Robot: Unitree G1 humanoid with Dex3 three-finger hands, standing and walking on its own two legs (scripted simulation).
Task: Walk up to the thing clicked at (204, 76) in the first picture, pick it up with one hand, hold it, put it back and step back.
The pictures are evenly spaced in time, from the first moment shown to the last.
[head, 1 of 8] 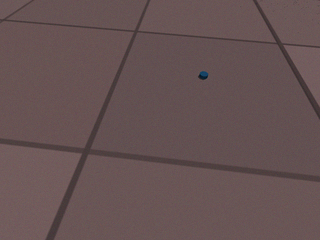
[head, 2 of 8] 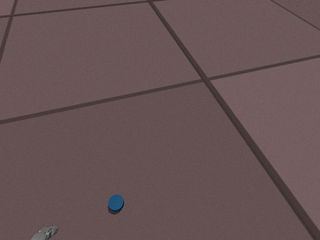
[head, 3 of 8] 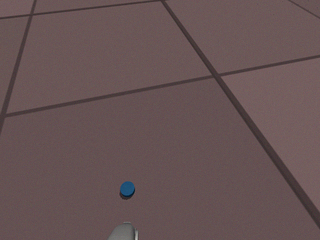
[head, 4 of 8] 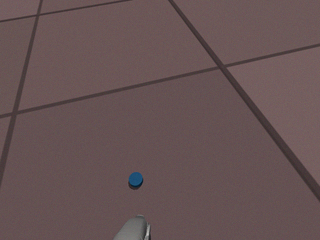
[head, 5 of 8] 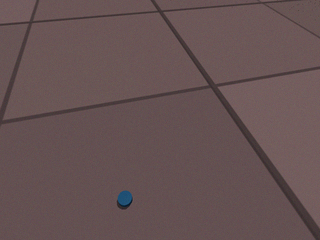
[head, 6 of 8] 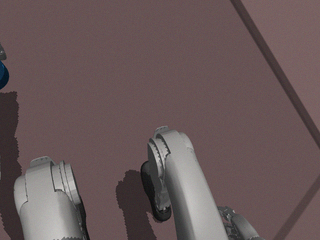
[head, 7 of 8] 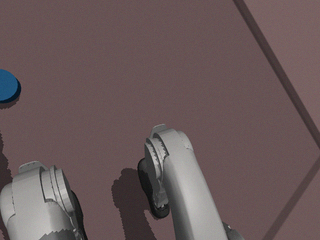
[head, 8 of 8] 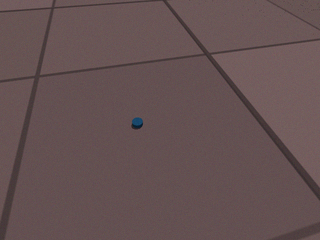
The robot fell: no
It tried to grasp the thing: yes
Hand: left
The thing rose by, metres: 0.68
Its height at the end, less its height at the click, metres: +0.00
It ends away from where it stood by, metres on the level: 0.01
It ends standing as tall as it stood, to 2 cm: yes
